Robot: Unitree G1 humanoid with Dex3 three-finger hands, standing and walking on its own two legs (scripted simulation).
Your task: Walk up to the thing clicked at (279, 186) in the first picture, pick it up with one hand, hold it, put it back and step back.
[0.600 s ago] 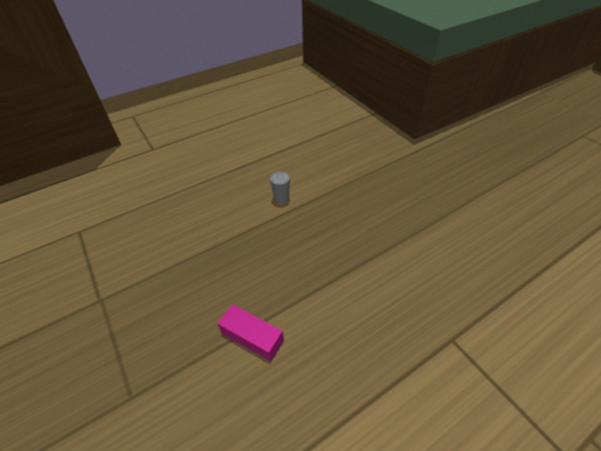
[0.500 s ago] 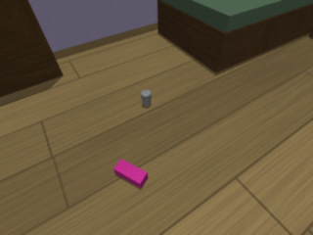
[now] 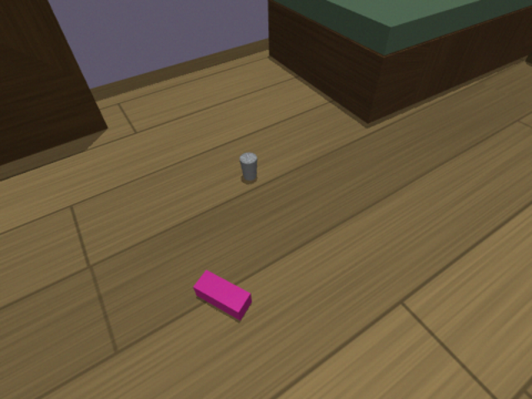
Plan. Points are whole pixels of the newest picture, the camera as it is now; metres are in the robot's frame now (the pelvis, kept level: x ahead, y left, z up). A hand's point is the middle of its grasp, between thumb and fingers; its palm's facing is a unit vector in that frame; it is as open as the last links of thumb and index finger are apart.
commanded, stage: stand
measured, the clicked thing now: (249, 167) +1.36 +0.14 -0.72
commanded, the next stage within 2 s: walk up in 0.52 s
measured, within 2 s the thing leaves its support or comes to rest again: neither
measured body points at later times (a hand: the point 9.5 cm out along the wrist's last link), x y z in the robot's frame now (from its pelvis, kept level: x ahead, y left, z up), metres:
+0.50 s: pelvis +0.00 +0.00 +0.00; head +0.01 +0.00 +0.45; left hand +0.08 +0.30 -0.13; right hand +0.08 -0.30 -0.13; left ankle +0.00 +0.12 -0.75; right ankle +0.00 -0.12 -0.75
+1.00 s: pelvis -0.02 +0.08 +0.00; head +0.04 +0.08 +0.44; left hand +0.23 +0.32 -0.12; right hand -0.09 -0.25 -0.09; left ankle +0.01 +0.17 -0.75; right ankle -0.08 -0.06 -0.69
